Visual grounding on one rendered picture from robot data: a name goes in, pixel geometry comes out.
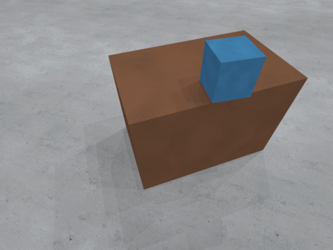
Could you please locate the carton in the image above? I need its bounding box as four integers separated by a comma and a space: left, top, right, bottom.
200, 35, 266, 103

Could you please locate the pedestal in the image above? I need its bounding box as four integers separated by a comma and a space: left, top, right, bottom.
108, 30, 308, 190

